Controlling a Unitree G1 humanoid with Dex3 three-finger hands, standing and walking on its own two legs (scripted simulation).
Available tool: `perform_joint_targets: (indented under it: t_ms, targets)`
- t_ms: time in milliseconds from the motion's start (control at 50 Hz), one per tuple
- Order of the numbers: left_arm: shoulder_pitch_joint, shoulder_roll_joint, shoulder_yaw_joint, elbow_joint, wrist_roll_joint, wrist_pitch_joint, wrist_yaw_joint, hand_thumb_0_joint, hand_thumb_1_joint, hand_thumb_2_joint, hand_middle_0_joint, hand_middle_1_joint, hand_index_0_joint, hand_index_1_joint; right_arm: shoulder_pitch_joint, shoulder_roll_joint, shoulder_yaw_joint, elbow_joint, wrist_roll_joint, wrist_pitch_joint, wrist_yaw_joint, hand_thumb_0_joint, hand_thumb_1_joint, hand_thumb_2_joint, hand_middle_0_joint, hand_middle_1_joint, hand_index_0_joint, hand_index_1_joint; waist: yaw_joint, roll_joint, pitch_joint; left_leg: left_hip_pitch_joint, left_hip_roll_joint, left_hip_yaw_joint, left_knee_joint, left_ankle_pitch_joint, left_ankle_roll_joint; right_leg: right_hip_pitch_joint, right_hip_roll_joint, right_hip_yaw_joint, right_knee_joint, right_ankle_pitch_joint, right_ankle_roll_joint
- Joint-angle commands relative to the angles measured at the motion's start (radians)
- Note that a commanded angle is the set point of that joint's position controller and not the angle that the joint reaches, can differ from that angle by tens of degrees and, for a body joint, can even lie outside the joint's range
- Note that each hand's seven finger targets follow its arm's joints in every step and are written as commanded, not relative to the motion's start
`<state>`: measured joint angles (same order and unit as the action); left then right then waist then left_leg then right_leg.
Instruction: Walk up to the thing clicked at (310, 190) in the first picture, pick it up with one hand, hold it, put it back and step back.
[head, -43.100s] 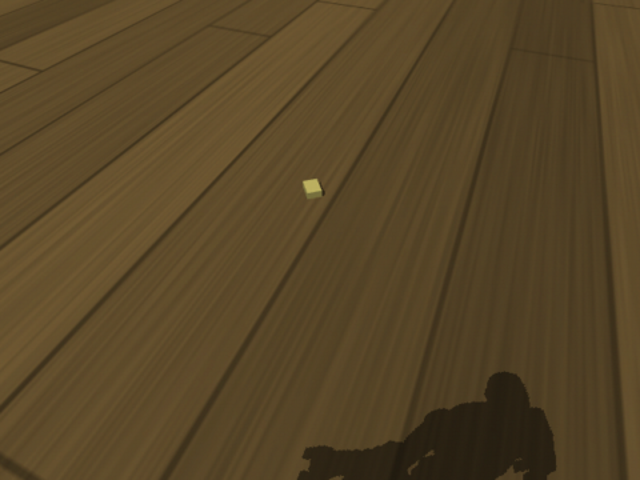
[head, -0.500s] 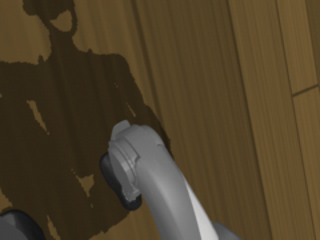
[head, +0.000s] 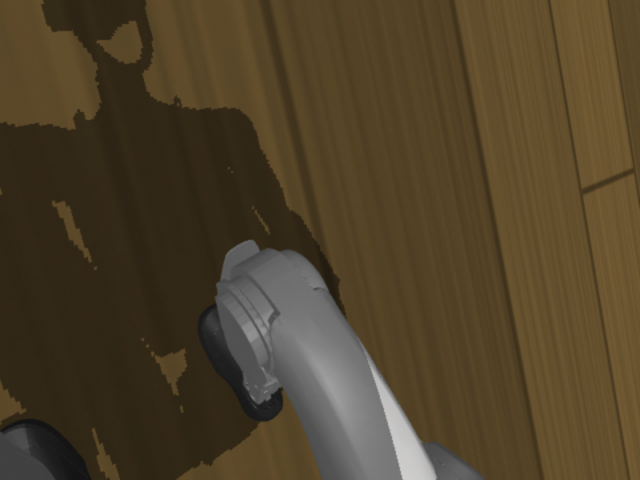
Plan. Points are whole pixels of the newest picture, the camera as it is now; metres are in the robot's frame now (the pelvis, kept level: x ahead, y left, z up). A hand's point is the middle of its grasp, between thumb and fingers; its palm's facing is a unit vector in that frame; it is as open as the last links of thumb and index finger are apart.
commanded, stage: close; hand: left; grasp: from above
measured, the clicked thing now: out of the picture +0.50 +0.37 -0.31
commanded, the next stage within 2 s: none
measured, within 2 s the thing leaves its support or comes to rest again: neither
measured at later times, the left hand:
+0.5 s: hand out of the picture +0.48 +0.36 -0.26, palm faces -0.27 -0.33 -0.90, open 11.0 cm
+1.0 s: hand out of the picture +0.48 +0.36 -0.26, palm faces -0.28 -0.33 -0.90, open 11.2 cm
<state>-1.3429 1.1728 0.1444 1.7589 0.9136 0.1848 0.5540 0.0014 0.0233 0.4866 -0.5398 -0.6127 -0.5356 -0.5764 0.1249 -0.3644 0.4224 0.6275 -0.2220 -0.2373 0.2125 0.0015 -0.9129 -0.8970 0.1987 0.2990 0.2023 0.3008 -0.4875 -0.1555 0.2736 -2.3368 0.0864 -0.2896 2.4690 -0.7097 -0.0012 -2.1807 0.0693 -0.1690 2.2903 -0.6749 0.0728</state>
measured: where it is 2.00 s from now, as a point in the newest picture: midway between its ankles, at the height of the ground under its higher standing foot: (173, 437)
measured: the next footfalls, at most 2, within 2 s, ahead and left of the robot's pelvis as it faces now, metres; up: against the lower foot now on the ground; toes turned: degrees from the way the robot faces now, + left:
none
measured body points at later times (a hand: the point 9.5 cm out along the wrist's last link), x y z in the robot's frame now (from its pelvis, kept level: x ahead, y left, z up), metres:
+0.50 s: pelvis +0.00 +0.00 +0.00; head +0.32 +0.11 +0.29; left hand +0.49 +0.37 -0.21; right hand +0.01 -0.24 -0.05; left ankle +0.06 +0.13 -0.29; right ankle +0.12 -0.12 -0.29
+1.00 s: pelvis +0.00 +0.00 +0.00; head +0.33 +0.12 +0.29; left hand +0.49 +0.37 -0.21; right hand +0.01 -0.24 -0.05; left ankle +0.06 +0.13 -0.29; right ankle +0.12 -0.12 -0.29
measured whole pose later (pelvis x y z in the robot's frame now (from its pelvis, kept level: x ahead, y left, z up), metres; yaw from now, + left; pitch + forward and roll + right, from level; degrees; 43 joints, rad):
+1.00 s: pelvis +0.00 +0.00 +0.00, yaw +0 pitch +31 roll -15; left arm -1.34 1.17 0.14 1.75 0.91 0.18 0.56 0.00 -0.03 0.56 -0.45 -0.70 -0.45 -0.66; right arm 0.12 -0.36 0.43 0.63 -0.22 -0.23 0.22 0.00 -0.91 -0.90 0.20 0.30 0.20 0.30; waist -0.48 -0.17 0.28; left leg -2.34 0.09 -0.29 2.47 -0.72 -0.01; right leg -2.18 0.07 -0.17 2.29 -0.68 0.07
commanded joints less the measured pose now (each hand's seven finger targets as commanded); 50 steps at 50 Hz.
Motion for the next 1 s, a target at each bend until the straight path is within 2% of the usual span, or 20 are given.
perform_joint_targets:
  t_ms: [0, 80, 140, 180, 260, 300, 360, 420, 440, 480, 620, 660, 680, 720, 800, 820, 860, 900, 980]
  targets:
    - [-0.192, 0.178, -0.025, -0.11, 0.015, 0.001, 0.031, 0.0, 0.063, 0.508, -0.519, -0.623, -0.54, -0.597, 0.246, -0.328, -0.069, 0.052, 0.001, 0.014, -0.002, 0.0, -0.89, -0.898, 0.199, 0.3, 0.199, 0.3, -0.079, 0.588, -0.658, 0.509, 0.042, 0.08, -0.227, 0.271, 0.006, 0.405, 0.032, -0.117, -0.191, 0.319, -0.076]
    - [-0.195, 0.188, -0.021, -0.097, 0.021, 0.002, 0.036, 0.0, 0.027, 0.539, -0.494, -0.647, -0.513, -0.624, 0.248, -0.332, -0.073, 0.06, 0.001, 0.015, -0.002, 0.0, -0.89, -0.898, 0.199, 0.3, 0.199, 0.3, -0.07, 0.59, -0.647, 0.505, 0.041, 0.079, -0.234, 0.261, 0.002, 0.391, 0.035, -0.12, -0.189, 0.311, -0.08]
    - [-0.196, 0.178, -0.022, -0.115, 0.02, 0.001, 0.04, 0.0, 0.043, 0.524, -0.502, -0.641, -0.523, -0.616, 0.247, -0.332, -0.068, 0.05, 0.004, 0.019, 0.001, 0.0, -0.889, -0.898, 0.199, 0.3, 0.199, 0.3, -0.076, 0.613, -0.641, 0.524, 0.044, 0.069, -0.235, 0.286, 0.001, 0.369, 0.029, -0.119, -0.184, 0.324, -0.08]
    - [-0.19, 0.176, -0.025, -0.096, 0.017, 0.0, 0.045, 0.0, 0.036, 0.536, -0.504, -0.643, -0.522, -0.621, 0.244, -0.332, -0.075, 0.05, 0.002, 0.018, 0.0, 0.0, -0.893, -0.9, 0.199, 0.3, 0.199, 0.3, -0.077, 0.581, -0.646, 0.503, 0.041, 0.08, -0.233, 0.263, 0.005, 0.404, 0.035, -0.118, -0.193, 0.321, -0.078]
    - [-0.205, 0.189, -0.014, -0.138, 0.014, -0.001, 0.043, 0.0, 0.04, 0.522, -0.494, -0.654, -0.518, -0.626, 0.247, -0.326, -0.071, 0.052, 0.002, 0.018, 0.003, 0.0, -0.888, -0.898, 0.199, 0.3, 0.199, 0.3, -0.073, 0.632, -0.644, 0.525, 0.044, 0.077, -0.235, 0.27, 0.002, 0.369, 0.03, -0.112, -0.189, 0.314, -0.081]
    - [-0.186, 0.161, -0.03, -0.106, 0.014, 0.003, 0.043, 0.0, 0.04, 0.532, -0.51, -0.63, -0.527, -0.61, 0.242, -0.332, -0.075, 0.043, 0.001, 0.02, 0.0, 0.0, -0.889, -0.898, 0.199, 0.3, 0.199, 0.3, -0.081, 0.588, -0.651, 0.507, 0.043, 0.08, -0.228, 0.256, 0.007, 0.391, 0.033, -0.112, -0.196, 0.315, -0.076]
    - [-0.2, 0.18, -0.012, -0.116, 0.0, 0.0, 0.045, 0.0, 0.027, 0.536, -0.478, -0.663, -0.502, -0.634, 0.256, -0.332, -0.071, 0.056, 0.0, 0.017, 0.004, 0.0, -0.887, -0.897, 0.199, 0.3, 0.199, 0.3, -0.077, 0.595, -0.642, 0.487, 0.04, 0.084, -0.229, 0.263, 0.007, 0.401, 0.028, -0.112, -0.193, 0.317, -0.076]
    - [-0.199, 0.174, -0.014, -0.111, 0.001, 0.003, 0.036, 0.0, 0.016, 0.547, -0.476, -0.668, -0.498, -0.642, 0.25, -0.327, -0.068, 0.052, 0.003, 0.018, 0.003, 0.0, -0.888, -0.898, 0.199, 0.3, 0.199, 0.3, -0.078, 0.599, -0.641, 0.515, 0.043, 0.074, -0.235, 0.266, 0.003, 0.376, 0.027, -0.118, -0.189, 0.306, -0.079]
    - [-0.198, 0.189, -0.018, -0.124, 0.001, 0.0, 0.038, 0.0, 0.012, 0.558, -0.483, -0.658, -0.5, -0.638, 0.241, -0.33, -0.068, 0.048, 0.002, 0.017, 0.001, 0.0, -0.889, -0.899, 0.199, 0.3, 0.199, 0.3, -0.07, 0.6, -0.654, 0.507, 0.044, 0.077, -0.228, 0.251, 0.006, 0.382, 0.032, -0.112, -0.194, 0.303, -0.078]
    - [-0.19, 0.166, -0.024, -0.127, 0.0, 0.002, 0.032, 0.0, 0.016, 0.553, -0.486, -0.649, -0.502, -0.628, 0.243, -0.329, -0.068, 0.047, 0.006, 0.014, 0.002, 0.0, -0.888, -0.897, 0.199, 0.3, 0.199, 0.3, -0.075, 0.583, -0.651, 0.505, 0.039, 0.081, -0.222, 0.269, 0.008, 0.391, 0.027, -0.109, -0.19, 0.316, -0.076]
    - [-0.186, 0.193, -0.015, -0.132, -0.009, -0.004, 0.032, 0.0, 0.028, 0.535, -0.486, -0.653, -0.508, -0.626, 0.249, -0.33, -0.064, 0.053, 0.0, 0.016, 0.0, 0.0, -0.888, -0.897, 0.2, 0.3, 0.199, 0.3, -0.069, 0.575, -0.673, 0.485, 0.042, 0.09, -0.214, 0.27, 0.012, 0.444, 0.032, -0.101, -0.2, 0.336, -0.068]
    - [-0.198, 0.212, -0.007, -0.141, -0.005, -0.006, 0.032, 0.0, 0.003, 0.559, -0.464, -0.677, -0.486, -0.651, 0.251, -0.334, -0.067, 0.056, 0.0, 0.016, -0.002, 0.0, -0.888, -0.897, 0.2, 0.3, 0.199, 0.3, -0.066, 0.585, -0.659, 0.482, 0.038, 0.092, -0.22, 0.252, 0.011, 0.432, 0.033, -0.105, -0.199, 0.314, -0.074]
    - [-0.19, 0.203, -0.01, -0.13, -0.005, -0.004, 0.033, 0.0, 0.0, 0.56, -0.458, -0.673, -0.48, -0.646, 0.247, -0.332, -0.062, 0.059, 0.001, 0.018, -0.002, 0.0, -0.886, -0.897, 0.2, 0.3, 0.199, 0.3, -0.062, 0.597, -0.669, 0.498, 0.044, 0.086, -0.218, 0.263, 0.008, 0.422, 0.033, -0.109, -0.196, 0.317, -0.074]
    - [-0.194, 0.184, -0.022, -0.12, -0.006, -0.005, 0.029, 0.0, -0.004, 0.562, -0.451, -0.692, -0.476, -0.662, 0.242, -0.329, -0.065, 0.048, -0.001, 0.016, -0.002, 0.0, -0.888, -0.897, 0.2, 0.3, 0.199, 0.3, -0.073, 0.574, -0.651, 0.486, 0.038, 0.084, -0.221, 0.244, 0.01, 0.419, 0.034, -0.111, -0.196, 0.305, -0.075]
    - [-0.212, 0.206, -0.016, -0.131, 0.009, -0.014, 0.033, 0.0, -0.022, 0.576, -0.436, -0.706, -0.461, -0.676, 0.243, -0.33, -0.066, 0.058, 0.001, 0.018, -0.003, 0.0, -0.887, -0.897, 0.2, 0.3, 0.199, 0.3, -0.066, 0.609, -0.653, 0.495, 0.04, 0.083, -0.228, 0.239, 0.005, 0.407, 0.034, -0.118, -0.194, 0.294, -0.08]
    - [-0.203, 0.194, -0.012, -0.138, 0.01, -0.011, 0.03, 0.0, -0.021, 0.575, -0.435, -0.706, -0.46, -0.677, 0.244, -0.33, -0.063, 0.056, 0.005, 0.017, 0.0, 0.0, -0.887, -0.897, 0.2, 0.3, 0.199, 0.3, -0.067, 0.612, -0.653, 0.516, 0.043, 0.075, -0.227, 0.275, 0.002, 0.386, 0.028, -0.12, -0.182, 0.311, -0.08]
    - [-0.198, 0.18, -0.03, -0.13, 0.013, -0.01, 0.036, 0.0, -0.026, 0.578, -0.444, -0.692, -0.464, -0.668, 0.243, -0.33, -0.062, 0.049, 0.0, 0.02, -0.001, 0.0, -0.889, -0.898, 0.199, 0.3, 0.199, 0.3, -0.074, 0.589, -0.674, 0.511, 0.045, 0.077, -0.214, 0.29, 0.007, 0.421, 0.035, -0.113, -0.188, 0.344, -0.074]
    - [-0.2, 0.19, -0.015, -0.151, 0.009, -0.011, 0.042, 0.0, -0.017, 0.566, -0.433, -0.715, -0.462, -0.681, 0.255, -0.329, -0.066, 0.055, 0.001, 0.018, 0.002, 0.0, -0.887, -0.897, 0.199, 0.3, 0.199, 0.3, -0.073, 0.608, -0.672, 0.529, 0.044, 0.08, -0.22, 0.314, 0.004, 0.423, 0.033, -0.111, -0.188, 0.359, -0.074]
    - [-0.199, 0.183, -0.016, -0.107, 0.009, -0.007, 0.053, 0.0, -0.059, 0.603, -0.407, -0.727, -0.43, -0.7, 0.253, -0.336, -0.07, 0.066, -0.001, 0.017, 0.005, 0.0, -0.888, -0.897, 0.199, 0.3, 0.199, 0.3, -0.075, 0.622, -0.653, 0.533, 0.046, 0.073, -0.227, 0.288, 0.0, 0.396, 0.034, -0.123, -0.187, 0.331, -0.079]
